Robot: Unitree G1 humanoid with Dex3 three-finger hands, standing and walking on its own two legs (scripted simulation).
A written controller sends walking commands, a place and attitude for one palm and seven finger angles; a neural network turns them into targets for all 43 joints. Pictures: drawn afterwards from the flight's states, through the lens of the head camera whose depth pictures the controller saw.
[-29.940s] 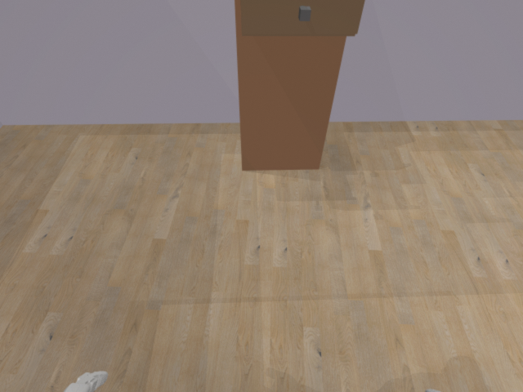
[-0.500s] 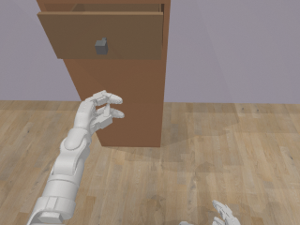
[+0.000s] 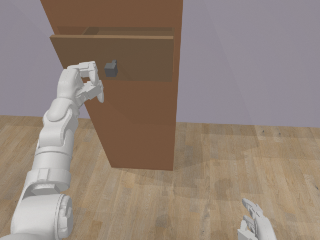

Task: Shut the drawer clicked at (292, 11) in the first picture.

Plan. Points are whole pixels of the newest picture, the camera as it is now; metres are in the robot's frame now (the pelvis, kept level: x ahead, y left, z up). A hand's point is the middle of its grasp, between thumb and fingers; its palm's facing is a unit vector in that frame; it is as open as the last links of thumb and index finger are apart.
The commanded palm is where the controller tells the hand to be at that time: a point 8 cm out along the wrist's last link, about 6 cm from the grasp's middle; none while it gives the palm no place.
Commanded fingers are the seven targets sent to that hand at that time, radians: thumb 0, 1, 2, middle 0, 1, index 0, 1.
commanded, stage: raise the hand and make a fist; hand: left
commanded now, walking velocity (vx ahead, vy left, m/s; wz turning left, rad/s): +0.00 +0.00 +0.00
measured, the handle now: (112, 67) +0.59 +0.19 +0.13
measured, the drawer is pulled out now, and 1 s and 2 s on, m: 0.07 0.07 0.07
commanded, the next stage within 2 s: bring the fist close to the handle in 0.60 s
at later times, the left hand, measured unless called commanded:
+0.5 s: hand (101, 75) +0.45 +0.17 +0.20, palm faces -0.02 -1.00 -0.01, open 3.2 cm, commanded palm +0.43 +0.23 +0.21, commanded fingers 0.00 0.90 0.90 -1.40 -1.60 -1.40 -1.60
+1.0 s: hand (101, 77) +0.47 +0.18 +0.18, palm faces +0.00 -1.00 -0.01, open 3.2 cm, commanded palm +0.45 +0.23 +0.18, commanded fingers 0.00 0.90 0.90 -1.40 -1.60 -1.40 -1.60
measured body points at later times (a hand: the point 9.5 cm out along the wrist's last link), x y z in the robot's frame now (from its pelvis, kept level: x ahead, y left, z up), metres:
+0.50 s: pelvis -0.01 +0.01 +0.00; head +0.02 +0.00 +0.45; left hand +0.45 +0.23 +0.20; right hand +0.08 -0.25 -0.11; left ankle -0.03 +0.13 -0.73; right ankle +0.02 -0.10 -0.73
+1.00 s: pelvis -0.01 +0.02 +0.00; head +0.03 +0.01 +0.45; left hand +0.46 +0.24 +0.18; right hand +0.08 -0.24 -0.11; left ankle -0.02 +0.13 -0.73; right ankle +0.02 -0.10 -0.73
